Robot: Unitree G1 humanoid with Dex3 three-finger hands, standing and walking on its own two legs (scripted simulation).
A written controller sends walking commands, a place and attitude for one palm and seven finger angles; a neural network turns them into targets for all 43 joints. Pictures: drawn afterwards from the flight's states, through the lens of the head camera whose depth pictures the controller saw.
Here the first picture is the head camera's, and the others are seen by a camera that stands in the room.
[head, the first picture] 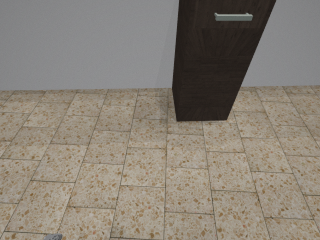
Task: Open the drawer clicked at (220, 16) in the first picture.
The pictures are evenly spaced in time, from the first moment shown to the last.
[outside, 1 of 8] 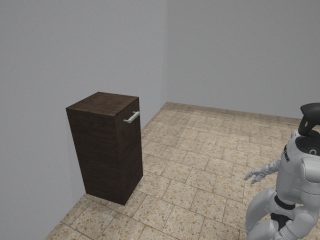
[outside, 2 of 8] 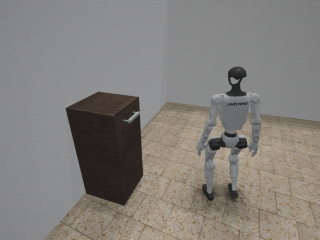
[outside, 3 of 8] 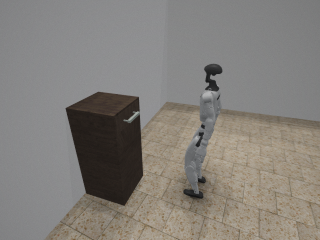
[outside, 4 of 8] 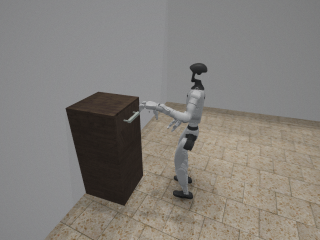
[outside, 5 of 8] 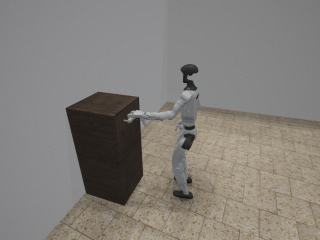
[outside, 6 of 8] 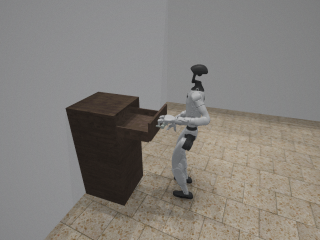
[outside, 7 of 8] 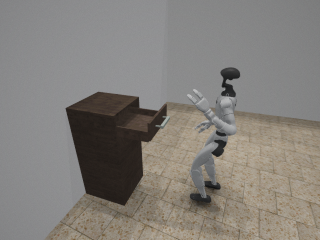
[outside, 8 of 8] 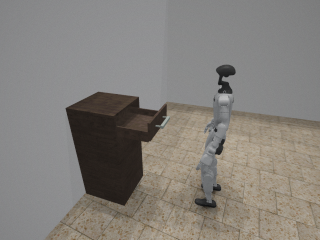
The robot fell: no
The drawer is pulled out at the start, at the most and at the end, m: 0.00 0.29 0.28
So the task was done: yes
